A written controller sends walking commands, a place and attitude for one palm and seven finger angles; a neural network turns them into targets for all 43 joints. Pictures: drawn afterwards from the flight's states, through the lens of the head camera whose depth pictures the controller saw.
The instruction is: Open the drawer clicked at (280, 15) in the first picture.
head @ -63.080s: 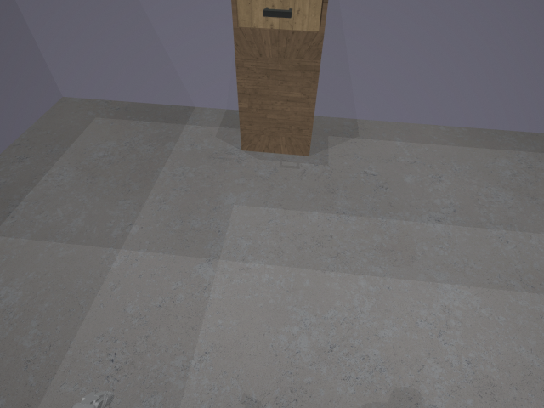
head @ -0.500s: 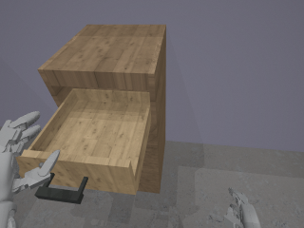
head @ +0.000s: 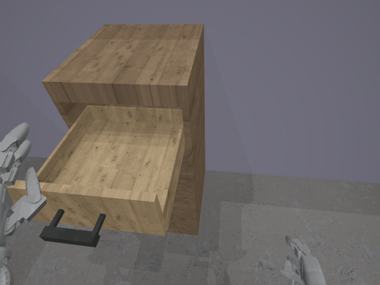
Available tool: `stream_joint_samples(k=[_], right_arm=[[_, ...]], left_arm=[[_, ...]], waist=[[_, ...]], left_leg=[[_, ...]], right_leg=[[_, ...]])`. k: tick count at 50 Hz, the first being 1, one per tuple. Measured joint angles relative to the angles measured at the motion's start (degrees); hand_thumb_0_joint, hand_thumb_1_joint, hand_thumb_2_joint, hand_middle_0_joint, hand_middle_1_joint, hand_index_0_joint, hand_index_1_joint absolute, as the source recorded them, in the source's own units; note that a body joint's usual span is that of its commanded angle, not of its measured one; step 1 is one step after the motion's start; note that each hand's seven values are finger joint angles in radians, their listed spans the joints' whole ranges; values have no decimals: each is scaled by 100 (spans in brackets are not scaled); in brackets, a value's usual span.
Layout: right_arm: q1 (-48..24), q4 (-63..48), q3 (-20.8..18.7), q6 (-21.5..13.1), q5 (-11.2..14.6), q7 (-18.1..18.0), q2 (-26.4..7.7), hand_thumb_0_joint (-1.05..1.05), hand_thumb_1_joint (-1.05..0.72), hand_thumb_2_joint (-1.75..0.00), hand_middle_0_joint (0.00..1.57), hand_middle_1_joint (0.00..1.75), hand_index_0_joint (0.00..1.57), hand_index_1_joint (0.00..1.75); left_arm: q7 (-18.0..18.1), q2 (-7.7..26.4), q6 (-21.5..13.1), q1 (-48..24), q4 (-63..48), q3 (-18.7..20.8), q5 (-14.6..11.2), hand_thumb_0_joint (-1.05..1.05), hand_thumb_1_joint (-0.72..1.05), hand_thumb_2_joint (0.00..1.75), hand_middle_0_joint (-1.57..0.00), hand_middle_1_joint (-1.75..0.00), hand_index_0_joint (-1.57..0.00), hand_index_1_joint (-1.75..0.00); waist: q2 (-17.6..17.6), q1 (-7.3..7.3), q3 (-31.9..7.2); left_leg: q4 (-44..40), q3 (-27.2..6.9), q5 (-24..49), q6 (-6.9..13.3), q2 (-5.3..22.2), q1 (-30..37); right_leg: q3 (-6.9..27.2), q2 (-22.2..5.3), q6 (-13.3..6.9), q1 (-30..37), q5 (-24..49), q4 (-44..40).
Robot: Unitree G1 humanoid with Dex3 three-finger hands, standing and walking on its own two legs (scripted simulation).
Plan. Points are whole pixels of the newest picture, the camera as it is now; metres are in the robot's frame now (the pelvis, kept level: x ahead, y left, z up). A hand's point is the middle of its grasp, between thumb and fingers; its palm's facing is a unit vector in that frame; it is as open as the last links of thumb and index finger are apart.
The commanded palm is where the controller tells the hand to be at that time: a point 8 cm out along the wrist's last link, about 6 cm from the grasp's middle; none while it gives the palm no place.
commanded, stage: step back with the hand held close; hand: left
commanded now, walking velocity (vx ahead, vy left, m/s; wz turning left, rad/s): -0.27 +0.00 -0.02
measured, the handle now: (75, 226) +0.23 +0.28 +0.01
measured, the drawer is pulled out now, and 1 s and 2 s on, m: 0.29 0.29 0.29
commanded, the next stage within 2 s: stop stepping back and stand still in 1.06 s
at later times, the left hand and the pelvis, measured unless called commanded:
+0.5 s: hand out of the picture +0.14 +0.28 +0.18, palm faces +0.35 -0.80 -0.49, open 7.4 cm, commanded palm +0.07 +0.32 +0.20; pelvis -0.06 +0.04 -0.01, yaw +0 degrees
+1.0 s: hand out of the picture +0.06 +0.27 +0.19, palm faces +0.35 -0.81 -0.47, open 7.4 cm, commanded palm -0.01 +0.32 +0.20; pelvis -0.14 +0.04 -0.01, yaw -1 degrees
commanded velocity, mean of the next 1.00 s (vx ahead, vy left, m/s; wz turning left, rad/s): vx -0.31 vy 0.00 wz -0.04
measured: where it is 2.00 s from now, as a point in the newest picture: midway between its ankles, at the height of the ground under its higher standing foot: outside the picture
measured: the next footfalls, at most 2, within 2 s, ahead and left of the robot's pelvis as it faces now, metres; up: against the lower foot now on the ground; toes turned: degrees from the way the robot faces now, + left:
left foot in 0.78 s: -0.02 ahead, +0.15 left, +0.00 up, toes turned +1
right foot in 1.12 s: -0.24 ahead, -0.10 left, +0.00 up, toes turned +3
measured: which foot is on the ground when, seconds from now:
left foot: down 0.00-0.66, up 0.68-0.76, down 0.78-1.00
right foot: down 0.00-0.80, up 0.82-1.00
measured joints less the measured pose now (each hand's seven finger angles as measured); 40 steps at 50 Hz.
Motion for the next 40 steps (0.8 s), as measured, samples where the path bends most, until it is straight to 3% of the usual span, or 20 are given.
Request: stream_joint_samples(k=[3,6,15,23,30,37,39,40], right_arm=[[-58,-62,-34,104,1,46,-21,1,-91,-90,21,30,21,30],[-87,-127,-98,204,6,68,-56,1,-91,-90,21,30,21,30],[-121,-288,-234,373,45,0,20,1,-91,-90,20,30,21,30],[-152,-472,-67,237,-1,34,170,1,-91,-90,21,30,21,30],[-69,-582,57,31,-57,118,194,1,-91,-90,21,30,21,30],[106,-189,-2,118,-81,137,116,1,-90,-90,21,30,21,30],[169,-137,3,189,-88,103,66,1,-90,-90,21,30,21,30],[164,-129,-13,197,-92,75,63,1,-90,-90,21,30,21,30]], left_arm=[[10,70,-131,38,-170,113,46,2,89,90,-21,-30,-22,-30],[15,49,-124,281,-397,63,78,1,89,90,-21,-30,-21,-30],[95,407,-28,763,-973,240,107,2,89,90,-21,-30,-22,-30],[197,472,-86,597,-1053,478,146,2,89,90,-21,-30,-22,-30],[166,367,-177,581,-1217,519,279,2,89,90,-21,-30,-22,-30],[286,218,-239,349,-1350,294,261,1,89,90,-21,-30,-22,-30],[316,221,-203,287,-1390,289,247,1,89,90,-21,-30,-22,-30],[335,257,-200,233,-1383,326,239,1,89,90,-21,-30,-22,-30]], waist=[[-89,-94,87],[-191,-145,140],[-409,-215,127],[-631,-210,85],[-570,-150,164],[-624,-184,56],[-665,-252,-28],[-710,-312,-13]], left_leg=[[141,74,20,55,8,-298],[76,125,78,-50,-54,-438],[236,257,165,126,-197,-794],[350,363,331,242,-292,-1094],[736,359,319,252,-268,-1421],[1939,335,-834,107,-194,-1670],[1320,319,-718,89,-86,-1280],[1083,324,-330,110,-109,-1266]], right_leg=[[-75,-22,17,-265,18,100],[-54,-111,72,-520,-21,279],[46,-270,243,-949,4,574],[129,-380,350,-1357,88,893],[185,-313,347,-1658,67,1279],[16,-368,279,-1743,198,1226],[-38,-411,327,-1858,211,1279],[-54,-468,361,-1962,174,1385]])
